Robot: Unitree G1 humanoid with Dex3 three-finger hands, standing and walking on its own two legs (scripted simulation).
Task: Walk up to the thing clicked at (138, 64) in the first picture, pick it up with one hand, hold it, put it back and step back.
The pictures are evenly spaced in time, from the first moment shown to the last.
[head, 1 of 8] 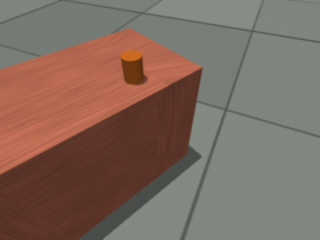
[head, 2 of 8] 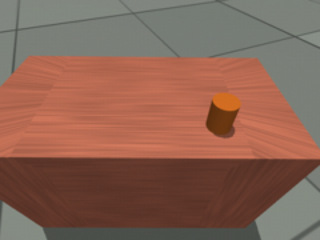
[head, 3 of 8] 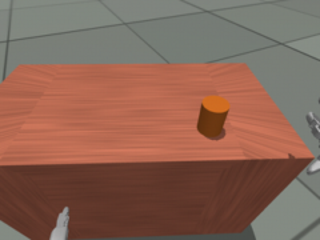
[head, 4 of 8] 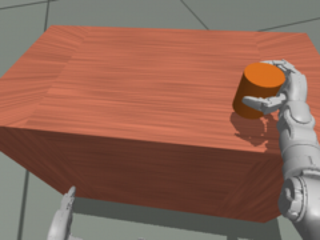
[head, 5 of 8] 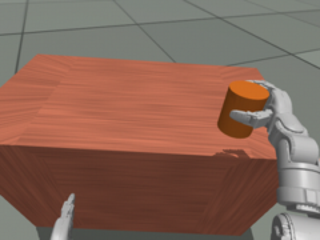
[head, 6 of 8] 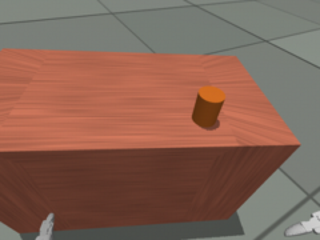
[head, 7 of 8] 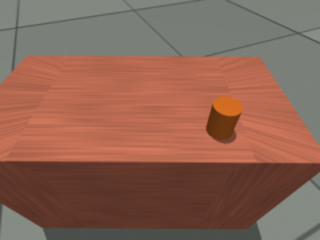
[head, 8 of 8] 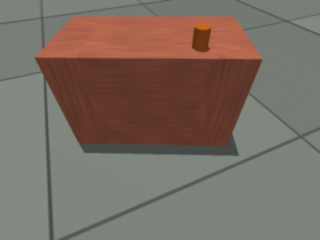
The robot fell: no
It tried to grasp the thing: yes
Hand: right
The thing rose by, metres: 0.23
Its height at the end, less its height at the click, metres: +0.00
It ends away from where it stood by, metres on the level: 0.01
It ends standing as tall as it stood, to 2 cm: yes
